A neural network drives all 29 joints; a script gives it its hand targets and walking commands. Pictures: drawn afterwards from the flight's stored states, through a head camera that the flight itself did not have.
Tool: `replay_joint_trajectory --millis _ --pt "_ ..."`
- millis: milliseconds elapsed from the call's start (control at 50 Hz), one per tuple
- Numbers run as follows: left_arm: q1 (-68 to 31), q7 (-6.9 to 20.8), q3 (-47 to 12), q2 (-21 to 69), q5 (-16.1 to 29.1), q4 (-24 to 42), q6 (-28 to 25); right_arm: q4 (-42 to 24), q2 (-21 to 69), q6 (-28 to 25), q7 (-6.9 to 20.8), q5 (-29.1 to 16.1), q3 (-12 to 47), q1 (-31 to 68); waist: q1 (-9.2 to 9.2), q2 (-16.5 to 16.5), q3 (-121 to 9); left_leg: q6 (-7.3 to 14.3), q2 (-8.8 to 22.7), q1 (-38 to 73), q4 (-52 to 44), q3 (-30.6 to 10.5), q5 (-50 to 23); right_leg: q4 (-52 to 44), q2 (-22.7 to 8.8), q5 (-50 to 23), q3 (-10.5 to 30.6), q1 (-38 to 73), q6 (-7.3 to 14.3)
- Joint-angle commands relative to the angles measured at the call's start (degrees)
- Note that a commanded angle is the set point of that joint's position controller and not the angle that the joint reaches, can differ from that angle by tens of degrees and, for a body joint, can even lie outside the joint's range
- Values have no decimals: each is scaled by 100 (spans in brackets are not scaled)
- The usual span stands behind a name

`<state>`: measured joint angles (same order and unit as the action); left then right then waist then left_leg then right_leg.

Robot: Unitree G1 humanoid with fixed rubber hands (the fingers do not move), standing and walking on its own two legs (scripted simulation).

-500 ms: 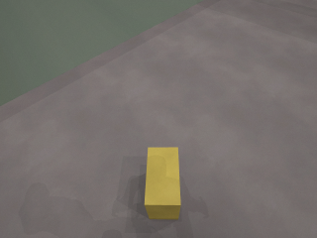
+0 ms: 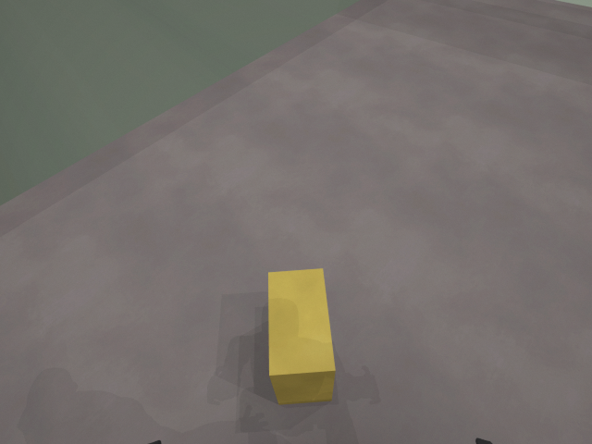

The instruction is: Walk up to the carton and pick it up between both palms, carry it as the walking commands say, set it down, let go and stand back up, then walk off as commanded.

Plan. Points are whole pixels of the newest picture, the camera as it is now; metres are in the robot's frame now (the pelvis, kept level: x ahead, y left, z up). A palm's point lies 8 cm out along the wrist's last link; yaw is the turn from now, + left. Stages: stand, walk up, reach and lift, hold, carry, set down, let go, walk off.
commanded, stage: walk up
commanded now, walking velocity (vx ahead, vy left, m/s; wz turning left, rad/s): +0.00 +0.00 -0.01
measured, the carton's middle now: (300, 337) +0.50 +0.03 -0.61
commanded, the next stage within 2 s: stand in 0.02 s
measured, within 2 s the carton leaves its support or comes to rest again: neither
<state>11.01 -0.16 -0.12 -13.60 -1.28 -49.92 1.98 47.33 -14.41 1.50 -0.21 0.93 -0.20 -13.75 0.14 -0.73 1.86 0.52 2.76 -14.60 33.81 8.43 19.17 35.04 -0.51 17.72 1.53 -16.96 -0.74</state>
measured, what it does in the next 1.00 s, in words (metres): stands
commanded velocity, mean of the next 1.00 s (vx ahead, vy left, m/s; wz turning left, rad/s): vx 0.00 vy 0.00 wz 0.00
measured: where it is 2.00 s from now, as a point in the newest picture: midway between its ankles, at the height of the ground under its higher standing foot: outside the picture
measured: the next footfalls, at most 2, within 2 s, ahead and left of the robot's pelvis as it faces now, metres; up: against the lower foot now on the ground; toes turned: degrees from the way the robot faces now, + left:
none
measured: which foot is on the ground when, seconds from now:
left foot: down 0.00-1.00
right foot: down 0.00-1.00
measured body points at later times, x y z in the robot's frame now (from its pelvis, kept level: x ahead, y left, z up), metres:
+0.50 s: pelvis -0.02 +0.01 +0.00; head +0.01 +0.01 +0.45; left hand +0.18 +0.24 -0.10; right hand +0.20 -0.23 -0.09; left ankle -0.01 +0.11 -0.73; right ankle +0.00 -0.12 -0.73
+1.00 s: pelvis -0.04 +0.00 -0.04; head +0.15 +0.00 +0.37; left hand +0.26 +0.23 -0.16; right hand +0.29 -0.20 -0.15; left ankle -0.01 +0.11 -0.73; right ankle +0.00 -0.12 -0.73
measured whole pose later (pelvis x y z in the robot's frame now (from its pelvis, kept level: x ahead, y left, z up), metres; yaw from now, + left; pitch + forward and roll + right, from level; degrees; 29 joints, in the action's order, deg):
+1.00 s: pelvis -0.04 +0.00 -0.04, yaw +2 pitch +21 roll +1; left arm -18.4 -0.6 4.4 -12.1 -1.7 -37.3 6.5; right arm 36.8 -9.2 7.6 -3.6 0.7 -5.3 21.5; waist 0.1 0.9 3.0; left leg 1.1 2.6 -49.8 47.4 6.8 18.9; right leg 48.5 -1.1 18.4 1.0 -51.6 -0.5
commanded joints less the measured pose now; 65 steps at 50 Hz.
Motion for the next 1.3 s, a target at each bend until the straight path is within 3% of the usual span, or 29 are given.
replay_joint_trajectory --millis 0,40,80,140,200,220,240,280,320,380,400,420,440,520,540,660,680,700,760,840,880,920,1000,1060,1080,1160,1220,1260,1280 --pt "12 -39 296 -651 37 138 -170 -181 -207 -107 -19 -91 -236 -44 8 1067 -437 -25 163 413 -756 -439 -979 -1430 -851 -1833 691 673 447" --pt "-144 -48 358 -740 22 172 -104 -169 -197 -46 -10 -28 -203 -252 51 1302 -93 -41 107 393 -660 -328 -953 -1498 -784 -1266 753 250 451" --pt "-191 -46 336 -611 29 178 -73 -152 -196 -61 -8 -17 -188 -219 58 703 50 -24 167 434 -896 -405 -1070 -1455 -631 -866 676 146 399" --pt "-98 -54 370 -593 27 210 -85 -105 -310 -112 -13 -20 -177 -212 -3 542 -330 64 340 565 -988 -506 -1469 -1113 -452 -1056 327 402 311" --pt "22 -39 324 -476 28 151 -72 -112 -372 -119 -40 -2 -189 -61 -79 23 -128 134 519 309 -1310 -722 -1415 -829 -298 -1070 128 484 278" --pt "-1989 -62 580 -728 162 2162 109 -2122 -1036 121 29 -9 -331 1856 -433 211 -294 84 -320 -272 -236 -476 -698 -314 266 -492 -240 -105 177" --pt "-2105 28 625 -710 181 2710 332 -2703 -703 280 65 -65 -464 2084 -328 271 -174 44 -447 -661 -187 -278 -297 -327 189 89 -424 -412 118" --pt "-1861 1 544 -599 236 2441 770 -2222 -788 655 113 -86 -432 1943 -102 114 -167 116 -313 -755 -353 -413 227 -93 193 347 -537 -424 144" --pt "-1521 38 700 -394 191 2176 1200 -2049 -712 1078 157 -6 -463 1803 -236 -226 10 134 -316 -1168 -510 -434 646 9 270 428 -597 -454 139" --pt "-941 39 730 -86 -268 1601 1585 -1115 -350 1588 253 259 -659 1042 -135 -190 265 23 -294 -1201 -521 -456 406 36 340 65 -497 -518 95" --pt "-834 73 684 -36 -339 1558 1599 -961 -273 1604 231 282 -762 930 -13 132 294 6 -327 -1070 -307 -427 149 -41 303 -37 -408 -731 67" --pt "-753 62 678 -31 -456 1497 1542 -815 -233 1539 254 234 -659 820 -115 75 269 -15 -342 -1139 -237 -481 -1 6 308 -123 -395 -708 88" --pt "-766 69 541 20 -451 1579 1429 -928 -171 1407 267 178 -705 929 22 217 212 -31 -300 -975 -174 -569 -141 54 341 -260 -391 -819 81" --pt "-1737 90 670 -67 -348 1827 931 -1288 256 969 209 192 -706 1887 12 492 -231 45 -393 -1148 328 -667 -975 275 258 -651 -232 -1272 -73" --pt "-1887 87 697 -37 -284 1929 807 -1427 274 826 180 171 -702 2014 0 294 -581 30 -398 -986 479 -703 -1123 426 226 -720 -231 -1378 -75" --pt "-2973 -9 927 -156 -14 2045 267 -1839 106 326 -94 179 -999 3138 101 342 -2216 -11 -476 -1367 1263 -827 -1713 1123 237 -1312 -156 -1708 -215" --pt "-3063 -45 1087 -326 14 2028 212 -2007 45 264 -146 151 -961 3361 -2 640 -2639 3 -453 -1526 1364 -859 -1827 1258 271 -1476 -146 -1648 -274" --pt "-3033 -45 1141 -350 -18 1876 251 -1812 10 292 -221 131 -1032 3244 -1 478 -2682 -30 -484 -1729 1418 -792 -1757 1309 241 -1575 -95 -1685 -268" --pt "-2666 -95 1292 -393 39 1420 290 -1607 223 366 -339 147 -957 3069 -193 795 -3169 -17 -557 -2035 1512 -750 -2190 1515 228 -2339 -23 -1472 -279" --pt "-3193 -120 1384 -494 40 1469 298 -1438 314 502 -457 51 -929 3489 -265 651 -3217 24 -608 -2508 1563 -747 -2033 1582 202 -2320 92 -1602 -238" --pt "-3652 -120 1239 -392 125 1444 351 -1140 195 600 -473 23 -1097 3800 38 359 -3015 -15 -573 -2607 1473 -799 -1989 1452 244 -2103 64 -1859 -169" --pt "-4248 -128 1178 -366 259 1557 339 -1259 214 580 -464 -131 -999 4528 -26 271 -3006 -10 -543 -2482 1536 -847 -1905 1509 280 -1640 0 -2305 -137" --pt "-4964 -136 1015 -267 406 1186 373 -775 98 606 -439 -62 -1098 5124 197 173 -2821 -64 -530 -2732 1636 -879 -1709 1574 309 -1263 -105 -2910 -62" --pt "-5558 -136 1085 -331 345 724 430 -559 34 640 -481 -48 -1223 5705 184 218 -2858 -62 -512 -2913 1774 -903 -1493 1645 322 -1030 -114 -3213 -94" --pt "-5438 -147 1058 -208 326 498 445 -379 19 622 -493 68 -1366 5695 281 256 -2919 -81 -528 -2890 1775 -926 -1629 1682 371 -1109 -222 -3373 -87" --pt "-6367 -251 1261 -409 308 582 342 -420 -66 505 -578 -33 -1467 6381 99 289 -3742 -53 -592 -2971 2037 -908 -1973 1909 403 -1530 -134 -3359 -76" --pt "-6845 -355 1359 -367 289 533 257 -360 -229 395 -594 -41 -1704 6907 156 107 -4135 -120 -586 -2747 2164 -1010 -2625 2004 446 -1912 -129 -3804 -42" --pt "-6911 -425 1508 -416 246 609 240 -539 -366 317 -628 101 -1860 7108 230 370 -4801 -112 -632 -2840 2266 -1021 -2971 2058 459 -2542 -104 -3399 -32" --pt "-7219 -460 1512 -392 268 598 210 -396 -226 307 -633 9 -1833 7259 124 281 -4784 -127 -597 -2880 2242 -1045 -3101 2104 455 -2504 -100 -3666 -28"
